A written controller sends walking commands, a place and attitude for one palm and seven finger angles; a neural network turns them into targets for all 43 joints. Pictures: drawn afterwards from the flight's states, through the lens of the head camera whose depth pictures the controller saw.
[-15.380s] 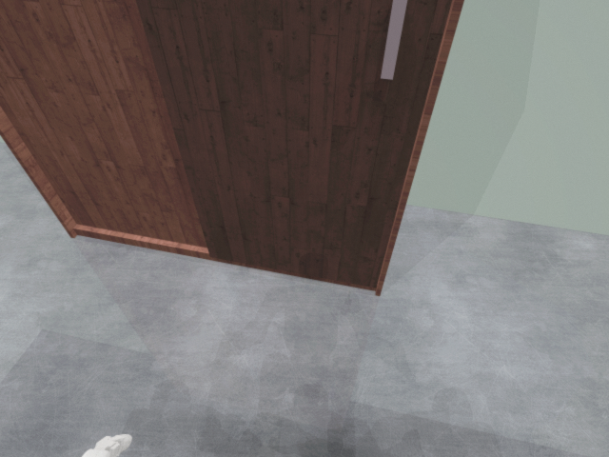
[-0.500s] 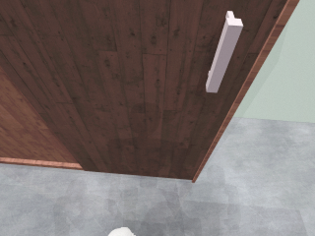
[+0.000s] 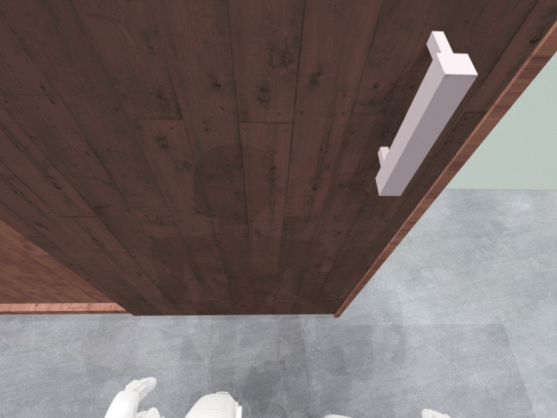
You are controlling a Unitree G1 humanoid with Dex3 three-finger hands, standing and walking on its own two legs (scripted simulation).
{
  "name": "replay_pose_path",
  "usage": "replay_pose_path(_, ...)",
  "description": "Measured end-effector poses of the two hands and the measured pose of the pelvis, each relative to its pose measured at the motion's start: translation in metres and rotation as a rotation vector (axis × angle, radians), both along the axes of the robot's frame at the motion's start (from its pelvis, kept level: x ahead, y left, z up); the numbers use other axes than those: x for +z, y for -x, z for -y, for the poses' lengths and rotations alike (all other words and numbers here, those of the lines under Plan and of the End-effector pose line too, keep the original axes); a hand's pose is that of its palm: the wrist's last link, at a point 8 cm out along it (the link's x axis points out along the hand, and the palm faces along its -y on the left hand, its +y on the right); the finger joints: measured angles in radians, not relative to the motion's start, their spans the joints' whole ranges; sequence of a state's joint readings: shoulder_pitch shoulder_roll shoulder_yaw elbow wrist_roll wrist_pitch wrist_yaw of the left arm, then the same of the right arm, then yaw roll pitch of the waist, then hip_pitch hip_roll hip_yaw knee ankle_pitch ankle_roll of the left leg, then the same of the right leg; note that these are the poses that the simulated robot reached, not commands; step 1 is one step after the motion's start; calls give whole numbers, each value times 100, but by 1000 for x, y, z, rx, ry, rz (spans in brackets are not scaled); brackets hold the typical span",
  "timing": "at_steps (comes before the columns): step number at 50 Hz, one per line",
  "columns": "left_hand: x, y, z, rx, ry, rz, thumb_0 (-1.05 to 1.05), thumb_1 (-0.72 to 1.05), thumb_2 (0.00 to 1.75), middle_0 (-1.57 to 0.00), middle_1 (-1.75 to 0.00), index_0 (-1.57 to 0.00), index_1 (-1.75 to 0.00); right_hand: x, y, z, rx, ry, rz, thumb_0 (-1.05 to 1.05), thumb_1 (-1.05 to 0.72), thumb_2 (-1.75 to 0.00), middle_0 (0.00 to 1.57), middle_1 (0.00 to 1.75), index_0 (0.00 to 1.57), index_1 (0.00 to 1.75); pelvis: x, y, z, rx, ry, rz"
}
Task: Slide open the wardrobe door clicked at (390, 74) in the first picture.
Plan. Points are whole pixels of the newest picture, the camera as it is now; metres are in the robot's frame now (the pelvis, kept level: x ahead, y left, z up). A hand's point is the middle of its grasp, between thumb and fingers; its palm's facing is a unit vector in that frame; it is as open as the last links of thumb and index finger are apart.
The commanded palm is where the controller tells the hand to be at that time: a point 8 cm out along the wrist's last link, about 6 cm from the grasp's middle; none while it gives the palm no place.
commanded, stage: come to a stop and stand still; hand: right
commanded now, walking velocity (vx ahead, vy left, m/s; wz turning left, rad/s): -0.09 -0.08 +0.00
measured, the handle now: (410, 123) +0.39 -0.11 +0.21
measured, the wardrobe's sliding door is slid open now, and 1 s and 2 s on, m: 0.00 0.00 0.00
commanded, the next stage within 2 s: look again from close up in 1.04 s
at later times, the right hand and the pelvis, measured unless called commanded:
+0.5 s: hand out of the picture +0.00 -0.22 -0.18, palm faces +0.07 +0.96 -0.26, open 7.4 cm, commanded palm none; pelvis -0.01 -0.03 -0.01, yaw -1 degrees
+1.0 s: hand out of the picture -0.04 -0.25 -0.17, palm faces +0.00 +0.97 -0.23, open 7.4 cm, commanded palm none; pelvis -0.05 -0.07 +0.00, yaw +1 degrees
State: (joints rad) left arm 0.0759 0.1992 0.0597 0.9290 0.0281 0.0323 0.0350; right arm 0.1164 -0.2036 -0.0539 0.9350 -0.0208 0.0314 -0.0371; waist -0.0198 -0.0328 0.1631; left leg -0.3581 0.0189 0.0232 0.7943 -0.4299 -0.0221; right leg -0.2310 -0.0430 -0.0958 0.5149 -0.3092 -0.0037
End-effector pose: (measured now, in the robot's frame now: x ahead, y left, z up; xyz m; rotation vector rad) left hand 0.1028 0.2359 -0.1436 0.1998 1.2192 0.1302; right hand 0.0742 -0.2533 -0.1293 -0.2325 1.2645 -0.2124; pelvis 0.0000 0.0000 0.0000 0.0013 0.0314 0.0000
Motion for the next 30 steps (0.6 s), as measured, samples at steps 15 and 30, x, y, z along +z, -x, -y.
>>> replay_pose_path(15,-1,11,-28,6,16,-69,1,91,90,-19,-30,-20,-30,11,53,-27,-29,6,-79,0,-90,-90,21,30,20,30,6,1,-15,-2,51,4)
replay_pose_path(30,4,27,52,-17,23,175,1,91,90,-19,-30,-20,-30,-13,71,43,-33,-1,30,1,-90,-90,21,30,20,30,-16,21,48,9,18,89)
